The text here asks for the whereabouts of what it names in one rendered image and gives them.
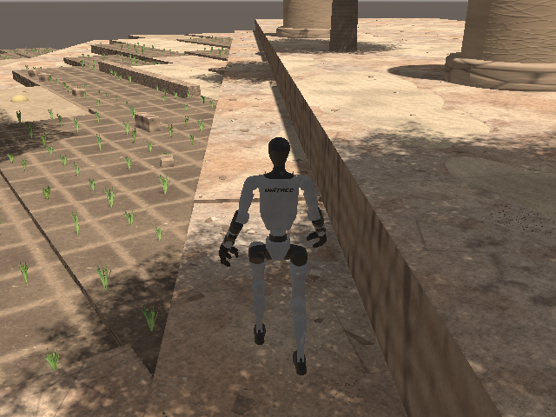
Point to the right robot upper arm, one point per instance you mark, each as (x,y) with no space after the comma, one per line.
(305,183)

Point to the robot right forearm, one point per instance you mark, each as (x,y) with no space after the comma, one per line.
(319,225)

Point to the left robot upper arm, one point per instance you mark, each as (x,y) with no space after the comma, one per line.
(246,198)

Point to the robot left foot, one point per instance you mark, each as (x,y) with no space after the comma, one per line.
(259,338)

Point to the robot foot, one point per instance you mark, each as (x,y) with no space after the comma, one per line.
(300,367)
(259,338)

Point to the robot right hand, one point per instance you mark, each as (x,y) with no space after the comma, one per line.
(322,240)

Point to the robot left forearm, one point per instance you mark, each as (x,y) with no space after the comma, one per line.
(233,232)

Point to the robot right foot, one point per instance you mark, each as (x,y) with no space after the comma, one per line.
(300,367)

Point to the robot left hand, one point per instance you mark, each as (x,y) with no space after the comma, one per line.
(223,253)

